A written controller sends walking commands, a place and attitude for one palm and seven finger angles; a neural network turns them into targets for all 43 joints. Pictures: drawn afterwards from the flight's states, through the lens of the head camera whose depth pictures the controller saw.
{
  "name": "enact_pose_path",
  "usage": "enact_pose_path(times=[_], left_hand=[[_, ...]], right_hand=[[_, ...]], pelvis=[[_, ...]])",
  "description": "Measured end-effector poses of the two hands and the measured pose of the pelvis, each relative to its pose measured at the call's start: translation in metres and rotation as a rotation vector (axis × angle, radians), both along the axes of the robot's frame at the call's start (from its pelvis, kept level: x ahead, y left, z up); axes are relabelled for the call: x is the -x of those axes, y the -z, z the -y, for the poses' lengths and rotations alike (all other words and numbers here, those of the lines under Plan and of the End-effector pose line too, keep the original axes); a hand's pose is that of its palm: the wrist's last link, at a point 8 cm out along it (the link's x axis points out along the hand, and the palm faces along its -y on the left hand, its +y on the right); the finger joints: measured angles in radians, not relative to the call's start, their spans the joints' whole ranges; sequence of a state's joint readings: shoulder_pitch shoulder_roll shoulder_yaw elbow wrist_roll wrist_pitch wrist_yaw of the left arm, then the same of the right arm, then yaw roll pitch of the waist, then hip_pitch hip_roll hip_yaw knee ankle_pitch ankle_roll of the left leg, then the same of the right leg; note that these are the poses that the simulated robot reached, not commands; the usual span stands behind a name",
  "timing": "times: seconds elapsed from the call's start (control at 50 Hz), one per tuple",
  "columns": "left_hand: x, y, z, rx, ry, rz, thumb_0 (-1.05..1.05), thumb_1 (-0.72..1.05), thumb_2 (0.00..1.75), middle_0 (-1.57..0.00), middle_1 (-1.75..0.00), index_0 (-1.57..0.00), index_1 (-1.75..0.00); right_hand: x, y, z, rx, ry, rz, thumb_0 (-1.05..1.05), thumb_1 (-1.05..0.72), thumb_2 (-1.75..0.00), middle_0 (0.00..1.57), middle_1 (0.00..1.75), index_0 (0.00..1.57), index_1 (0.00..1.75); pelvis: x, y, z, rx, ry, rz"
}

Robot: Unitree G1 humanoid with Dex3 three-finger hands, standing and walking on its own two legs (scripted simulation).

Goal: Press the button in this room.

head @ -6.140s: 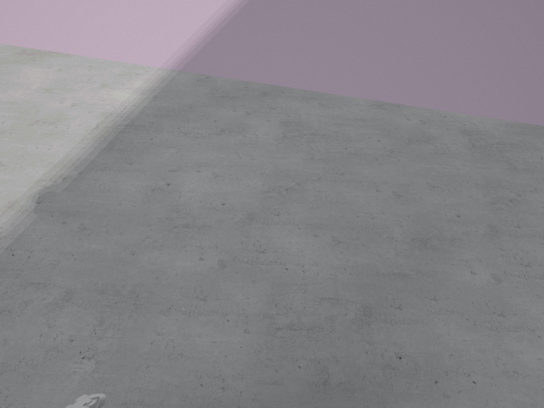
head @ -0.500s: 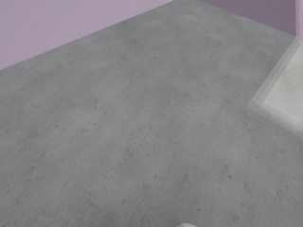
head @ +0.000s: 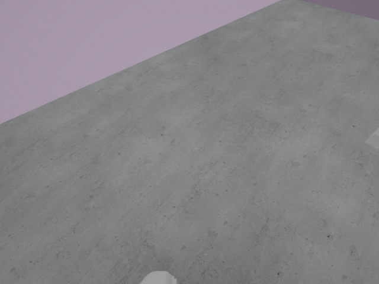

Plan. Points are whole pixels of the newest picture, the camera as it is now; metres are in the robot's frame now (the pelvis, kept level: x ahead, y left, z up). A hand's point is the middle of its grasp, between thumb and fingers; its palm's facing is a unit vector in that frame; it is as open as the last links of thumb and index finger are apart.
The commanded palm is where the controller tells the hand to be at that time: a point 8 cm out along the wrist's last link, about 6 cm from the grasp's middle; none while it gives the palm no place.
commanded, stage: turn or walk to find it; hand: left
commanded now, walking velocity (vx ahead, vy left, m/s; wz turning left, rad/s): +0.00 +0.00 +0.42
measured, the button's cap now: out of the picture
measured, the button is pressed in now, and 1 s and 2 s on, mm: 0 0 0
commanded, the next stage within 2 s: none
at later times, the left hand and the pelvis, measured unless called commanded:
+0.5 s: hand out of the picture -0.03 +0.27 -0.17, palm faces +0.26 -0.93 -0.24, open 7.4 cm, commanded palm none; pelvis -0.03 +0.05 +0.00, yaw +12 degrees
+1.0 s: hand out of the picture -0.06 +0.20 -0.15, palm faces +0.43 -0.87 -0.26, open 7.4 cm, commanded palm none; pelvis -0.05 +0.00 +0.00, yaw +26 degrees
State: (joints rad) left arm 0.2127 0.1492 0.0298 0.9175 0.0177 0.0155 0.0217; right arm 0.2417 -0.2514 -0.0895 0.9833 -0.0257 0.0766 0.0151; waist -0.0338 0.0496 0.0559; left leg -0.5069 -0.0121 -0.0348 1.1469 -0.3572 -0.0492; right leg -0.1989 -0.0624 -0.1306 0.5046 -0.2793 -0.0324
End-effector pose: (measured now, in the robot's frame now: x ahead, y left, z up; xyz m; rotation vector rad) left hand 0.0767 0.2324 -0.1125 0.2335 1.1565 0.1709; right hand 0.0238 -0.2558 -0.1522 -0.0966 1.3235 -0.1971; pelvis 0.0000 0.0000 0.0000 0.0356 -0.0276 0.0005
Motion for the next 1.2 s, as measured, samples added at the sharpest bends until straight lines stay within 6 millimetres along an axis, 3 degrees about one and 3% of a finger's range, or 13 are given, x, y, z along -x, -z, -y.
enact_pose_path(times=[0.08, 0.16, 0.34, 0.48, 0.62, 0.72, 0.78, 0.9, 1.0, 1.08, 1.2], left_hand=[[0.024, 0.005, -0.004, 0.008, -0.055, -0.031, 0.01, 0.91, 0.89, -0.2, -0.3, -0.2, -0.3], [0.052, 0.013, -0.017, 0.019, -0.113, -0.068, 0.01, 0.91, 0.89, -0.2, -0.3, -0.2, -0.3], [0.121, 0.046, -0.068, 0.046, -0.253, -0.18, 0.01, 0.91, 0.9, -0.2, -0.3, -0.2, -0.3], [0.125, 0.031, -0.082, 0.05, -0.291, -0.14, 0.01, 0.91, 0.9, -0.2, -0.3, -0.19, -0.3], [0.106, 0.018, -0.074, 0.027, -0.297, -0.055, 0.01, 0.91, 0.9, -0.2, -0.3, -0.19, -0.3], [0.093, 0.011, -0.055, -0.001, -0.302, 0.02, 0.01, 0.91, 0.9, -0.2, -0.3, -0.19, -0.3], [0.097, 0.006, -0.04, -0.018, -0.314, 0.047, 0.01, 0.91, 0.9, -0.2, -0.3, -0.2, -0.3], [0.13, 0.001, -0.017, -0.006, -0.385, 0.015, 0.01, 0.9, 0.9, -0.2, -0.3, -0.2, -0.3], [0.162, 0.007, -0.007, 0.02, -0.452, -0.026, 0.01, 0.9, 0.9, -0.2, -0.3, -0.2, -0.3], [0.195, 0.017, -0.007, 0.046, -0.513, -0.063, 0.01, 0.9, 0.89, -0.2, -0.3, -0.2, -0.3], [0.256, 0.046, -0.023, 0.087, -0.62, -0.128, 0.01, 0.9, 0.89, -0.2, -0.3, -0.2, -0.3]], right_hand=[[-0.003, -0.004, 0.002, 0.015, -0.045, -0.029, 0.01, -0.91, -0.9, 0.2, 0.3, 0.2, 0.3], [-0.019, -0.007, -0.007, 0.034, -0.111, -0.033, 0.01, -0.91, -0.9, 0.2, 0.3, 0.2, 0.3], [-0.08, -0.021, -0.061, 0.086, -0.271, 0.129, 0.01, -0.91, -0.9, 0.2, 0.3, 0.2, 0.3], [-0.089, -0.033, -0.088, 0.069, -0.325, 0.169, 0.0, -0.91, -0.9, 0.2, 0.3, 0.2, 0.3], [-0.076, -0.023, -0.085, 0.028, -0.335, 0.14, 0.0, -0.9, -0.9, 0.2, 0.3, 0.2, 0.3], [-0.06, -0.004, -0.063, 0.001, -0.339, 0.081, 0.0, -0.9, -0.9, 0.2, 0.3, 0.2, 0.3], [-0.055, 0.006, -0.048, -0.008, -0.347, 0.044, 0.01, -0.91, -0.9, 0.2, 0.3, 0.2, 0.3], [-0.053, 0.002, -0.031, 0.0, -0.392, -0.007, 0.01, -0.91, -0.9, 0.2, 0.3, 0.2, 0.3], [-0.057, -0.004, -0.031, 0.024, -0.449, -0.034, 0.01, -0.91, -0.9, 0.2, 0.3, 0.2, 0.3], [-0.069, -0.008, -0.047, 0.046, -0.515, -0.024, 0.01, -0.91, -0.9, 0.2, 0.3, 0.2, 0.3], [-0.096, -0.014, -0.096, 0.072, -0.63, 0.093, 0.01, -0.91, -0.9, 0.2, 0.3, 0.2, 0.3]], pelvis=[[0.003, -0.001, 0.0, -0.002, -0.041, -0.002], [0.007, 0.001, -0.007, 0.003, -0.083, -0.008], [0.022, 0.014, -0.041, 0.03, -0.156, -0.01], [0.028, 0.001, -0.05, 0.049, -0.199, -0.008], [0.033, 0.001, -0.041, 0.041, -0.25, -0.011], [0.035, 0.007, -0.021, 0.023, -0.296, -0.019], [0.038, 0.01, -0.01, 0.023, -0.328, -0.012], [0.042, 0.002, 0.0, 0.008, -0.394, 0.0], [0.046, 0.0, 0.0, 0.005, -0.445, -0.002], [0.054, 0.002, -0.006, 0.012, -0.486, -0.005], [0.073, 0.017, -0.027, 0.037, -0.547, -0.005]])
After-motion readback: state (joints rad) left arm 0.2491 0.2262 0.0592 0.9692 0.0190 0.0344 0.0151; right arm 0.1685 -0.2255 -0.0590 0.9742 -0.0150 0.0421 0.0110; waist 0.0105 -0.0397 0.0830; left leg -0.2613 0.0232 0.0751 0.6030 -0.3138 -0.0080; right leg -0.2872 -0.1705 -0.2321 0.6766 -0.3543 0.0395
